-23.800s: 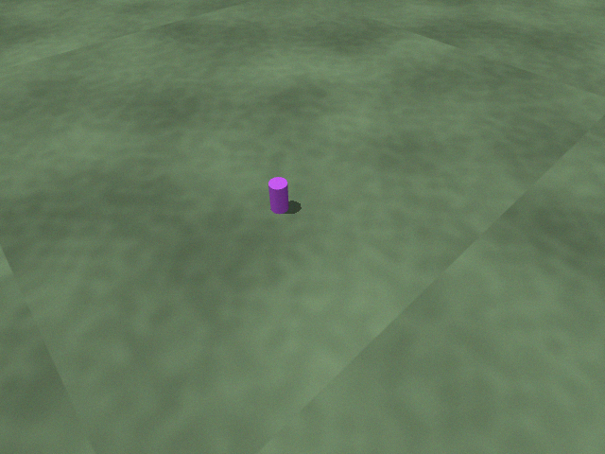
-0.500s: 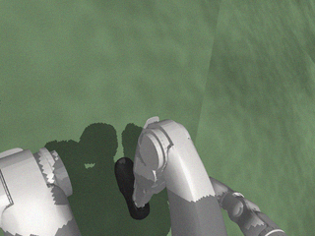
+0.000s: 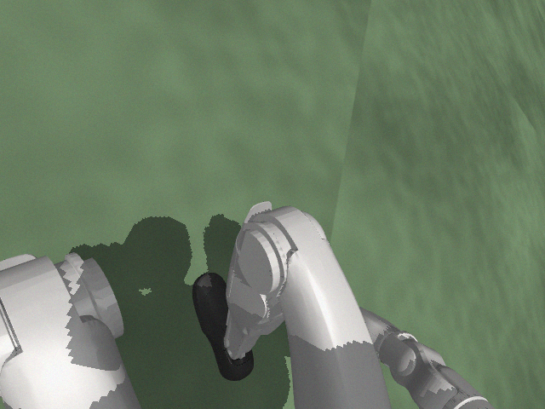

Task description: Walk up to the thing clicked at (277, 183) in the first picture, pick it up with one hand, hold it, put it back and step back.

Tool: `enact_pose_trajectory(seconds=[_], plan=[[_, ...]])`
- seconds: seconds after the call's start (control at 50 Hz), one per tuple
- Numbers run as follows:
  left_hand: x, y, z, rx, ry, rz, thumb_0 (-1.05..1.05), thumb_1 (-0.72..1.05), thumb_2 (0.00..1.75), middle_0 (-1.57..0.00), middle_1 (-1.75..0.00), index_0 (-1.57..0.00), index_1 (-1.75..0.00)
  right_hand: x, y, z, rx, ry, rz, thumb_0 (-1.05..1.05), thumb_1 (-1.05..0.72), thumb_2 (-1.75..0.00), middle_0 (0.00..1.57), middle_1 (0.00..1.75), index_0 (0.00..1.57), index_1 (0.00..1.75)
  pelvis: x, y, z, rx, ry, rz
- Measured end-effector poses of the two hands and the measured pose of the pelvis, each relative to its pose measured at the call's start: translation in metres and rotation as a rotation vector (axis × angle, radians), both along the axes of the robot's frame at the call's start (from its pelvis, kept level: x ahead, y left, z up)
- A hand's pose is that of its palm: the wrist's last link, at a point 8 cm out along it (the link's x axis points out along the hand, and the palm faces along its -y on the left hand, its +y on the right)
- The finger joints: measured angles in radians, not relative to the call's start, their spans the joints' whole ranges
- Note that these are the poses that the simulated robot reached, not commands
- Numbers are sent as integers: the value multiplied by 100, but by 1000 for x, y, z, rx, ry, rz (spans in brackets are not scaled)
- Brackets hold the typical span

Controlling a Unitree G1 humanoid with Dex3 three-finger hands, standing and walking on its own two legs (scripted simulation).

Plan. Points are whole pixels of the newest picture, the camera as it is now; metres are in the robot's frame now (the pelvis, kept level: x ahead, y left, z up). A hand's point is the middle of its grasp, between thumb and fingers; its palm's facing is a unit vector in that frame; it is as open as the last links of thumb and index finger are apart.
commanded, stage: open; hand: left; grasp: from the side
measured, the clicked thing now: out of the picture +0.44 +0.32 -0.21
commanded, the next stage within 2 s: withdraw in 0.06 s
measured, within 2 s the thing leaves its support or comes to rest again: neither
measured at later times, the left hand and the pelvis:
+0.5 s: hand out of the picture +0.42 +0.38 -0.13, palm faces +0.57 -0.82 +0.00, open 17.5 cm; pelvis +0.00 +0.00 +0.00, yaw +1 degrees
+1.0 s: hand out of the picture +0.33 +0.45 -0.01, palm faces +0.46 -0.78 -0.41, open 17.3 cm; pelvis +0.01 -0.01 +0.06, yaw +8 degrees
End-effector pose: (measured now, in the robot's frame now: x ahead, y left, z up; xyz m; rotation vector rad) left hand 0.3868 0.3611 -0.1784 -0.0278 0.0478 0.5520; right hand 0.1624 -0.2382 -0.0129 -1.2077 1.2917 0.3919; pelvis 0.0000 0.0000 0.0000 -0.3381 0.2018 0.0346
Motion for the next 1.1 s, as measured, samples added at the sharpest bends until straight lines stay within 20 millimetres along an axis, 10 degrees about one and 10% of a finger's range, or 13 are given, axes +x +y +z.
enact_pose_trajectory(seconds=[0.4, 0.58, 0.84, 0.98, 1.1], plan=[[-3, 20, 14, 23, -53, 41, -1, -60, 10, -14, -10, -14, -10, 0, 0, 3, -5, -17, -7, 0, -91, -90, 21, 30, 21, 30, -2, 0, 1, -1, -6, 2], [-24, 72, 77, 109, -79, 5, -2, -61, 7, -8, -5, -8, -5, 3, -3, 1, 58, -73, -108, 0, -91, -90, 21, 30, 21, 30, 1, -2, 10, 20, 62, 20], [-54, 86, 115, 122, 225, -75, -1, -57, 6, -7, -5, -7, -4, 30, 4, -4, 230, -196, -298, 0, -92, -90, 21, 30, 21, 30, 5, -6, 32, 71, 185, 57], [-87, 117, 182, 252, 384, 18, -1, -53, 8, -8, -6, -7, -6, 29, 3, -8, 315, -190, -437, 0, -91, -90, 21, 30, 21, 30, 10, -9, 57, 106, 281, 83], [-122, 99, 228, 288, 539, 23, -1, -52, 8, -7, -6, -6, -6, 35, 6, -1, 393, -183, -533, 0, -91, -90, 21, 30, 21, 30, 11, -12, 90, 143, 346, 99]])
